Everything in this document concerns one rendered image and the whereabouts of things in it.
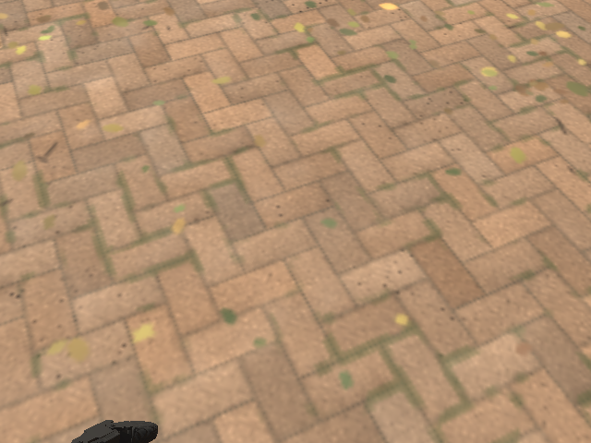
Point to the left robot hand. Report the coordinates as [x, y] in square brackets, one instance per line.
[121, 432]

